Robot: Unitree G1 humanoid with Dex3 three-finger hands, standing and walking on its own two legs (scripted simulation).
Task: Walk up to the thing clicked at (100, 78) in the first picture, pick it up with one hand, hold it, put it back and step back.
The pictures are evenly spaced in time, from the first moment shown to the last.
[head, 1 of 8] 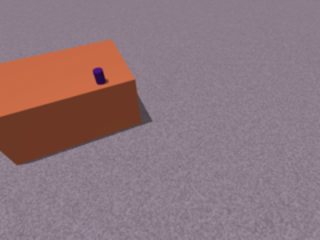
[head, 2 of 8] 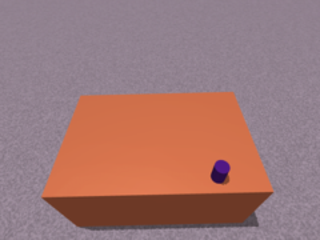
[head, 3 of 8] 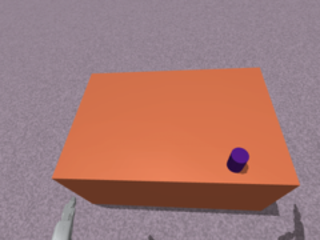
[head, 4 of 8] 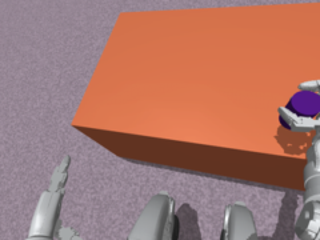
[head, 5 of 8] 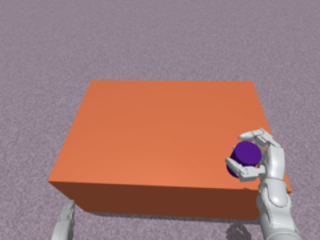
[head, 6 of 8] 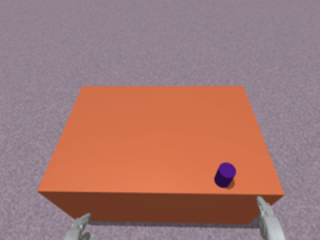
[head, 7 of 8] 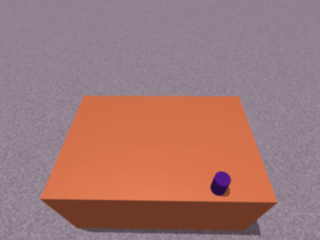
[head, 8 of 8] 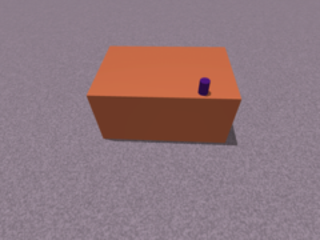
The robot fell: no
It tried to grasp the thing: yes
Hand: right
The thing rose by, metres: 0.27
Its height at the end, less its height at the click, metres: +0.00
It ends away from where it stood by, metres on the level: 0.02
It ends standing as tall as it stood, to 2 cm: yes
